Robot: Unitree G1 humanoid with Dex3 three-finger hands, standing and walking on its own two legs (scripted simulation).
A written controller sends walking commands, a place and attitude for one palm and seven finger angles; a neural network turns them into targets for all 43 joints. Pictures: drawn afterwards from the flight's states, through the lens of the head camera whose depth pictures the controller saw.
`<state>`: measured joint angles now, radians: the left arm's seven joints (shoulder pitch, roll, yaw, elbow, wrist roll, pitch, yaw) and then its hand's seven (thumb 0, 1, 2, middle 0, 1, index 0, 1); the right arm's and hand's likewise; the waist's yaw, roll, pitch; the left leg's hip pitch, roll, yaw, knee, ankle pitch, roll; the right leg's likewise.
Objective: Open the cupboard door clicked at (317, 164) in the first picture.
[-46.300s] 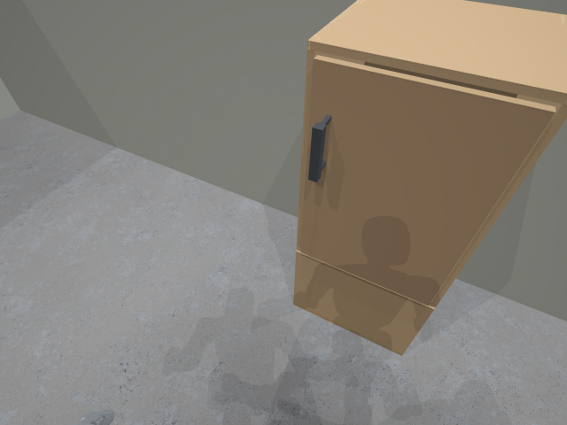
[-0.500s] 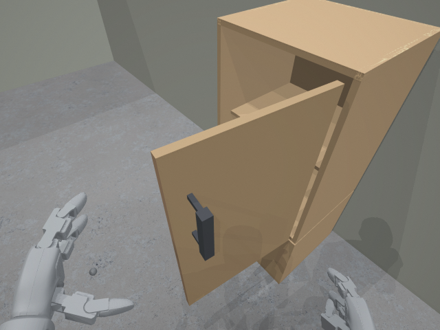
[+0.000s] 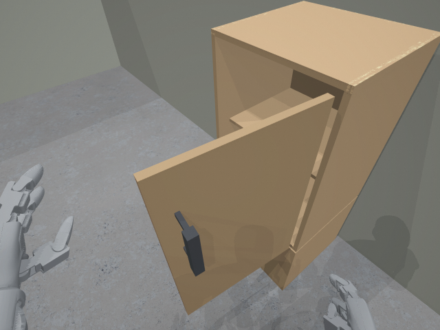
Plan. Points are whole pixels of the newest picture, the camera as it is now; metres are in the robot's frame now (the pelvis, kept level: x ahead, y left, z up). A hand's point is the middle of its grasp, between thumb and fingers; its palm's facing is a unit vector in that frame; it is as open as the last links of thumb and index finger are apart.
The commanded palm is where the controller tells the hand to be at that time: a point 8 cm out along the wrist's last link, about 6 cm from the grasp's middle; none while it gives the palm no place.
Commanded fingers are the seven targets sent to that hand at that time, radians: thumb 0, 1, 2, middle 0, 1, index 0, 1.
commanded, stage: draw the hand back to the body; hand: left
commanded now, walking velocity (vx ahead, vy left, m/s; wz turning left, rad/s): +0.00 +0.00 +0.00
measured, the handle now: (189, 244) +0.26 +0.10 +0.04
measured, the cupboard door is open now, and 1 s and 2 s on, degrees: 83 83 83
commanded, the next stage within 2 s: step back with the hand held close in 0.40 s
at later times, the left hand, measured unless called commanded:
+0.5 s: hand (58, 245) +0.17 +0.25 +0.15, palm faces +0.44 -0.80 -0.41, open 7.4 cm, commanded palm +0.13 +0.29 +0.17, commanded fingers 0.00 0.90 0.90 -0.20 -0.30 -0.20 -0.30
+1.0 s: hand (15, 270) +0.14 +0.29 +0.15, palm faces +0.36 -0.77 -0.52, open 7.4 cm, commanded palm +0.08 +0.32 +0.17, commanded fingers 0.00 0.90 0.90 -0.20 -0.30 -0.20 -0.30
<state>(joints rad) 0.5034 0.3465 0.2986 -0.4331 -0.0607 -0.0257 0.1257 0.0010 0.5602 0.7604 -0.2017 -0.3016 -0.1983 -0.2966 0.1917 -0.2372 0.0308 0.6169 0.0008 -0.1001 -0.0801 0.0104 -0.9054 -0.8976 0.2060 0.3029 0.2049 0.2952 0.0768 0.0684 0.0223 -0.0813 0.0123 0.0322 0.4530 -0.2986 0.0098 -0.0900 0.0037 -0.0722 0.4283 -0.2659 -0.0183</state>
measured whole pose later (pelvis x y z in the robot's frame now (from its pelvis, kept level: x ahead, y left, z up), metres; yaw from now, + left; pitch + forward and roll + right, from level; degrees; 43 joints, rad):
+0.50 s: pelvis -0.01 -0.01 +0.00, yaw +0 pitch -6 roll +0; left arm 0.48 0.34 0.32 -0.38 -0.07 -0.06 0.12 0.01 0.89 0.90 -0.21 -0.30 -0.21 -0.30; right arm 0.18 -0.23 0.01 0.65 0.00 -0.09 -0.08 0.01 -0.91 -0.90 0.20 0.30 0.20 0.29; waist 0.07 0.08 0.04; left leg -0.06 0.03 0.03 0.42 -0.26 0.00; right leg -0.06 0.02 -0.07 0.38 -0.23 -0.03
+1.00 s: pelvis -0.07 +0.03 -0.01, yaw -2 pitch -1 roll +0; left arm 0.57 0.45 0.43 -0.51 -0.04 -0.15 0.14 0.01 0.89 0.90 -0.22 -0.30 -0.21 -0.30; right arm 0.18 -0.22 -0.01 0.54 0.01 -0.01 -0.08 0.01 -0.91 -0.90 0.20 0.30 0.20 0.29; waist 0.01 -0.01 0.06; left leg -0.29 -0.01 0.08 0.53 -0.22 0.06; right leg -0.32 -0.03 -0.02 0.51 -0.17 0.02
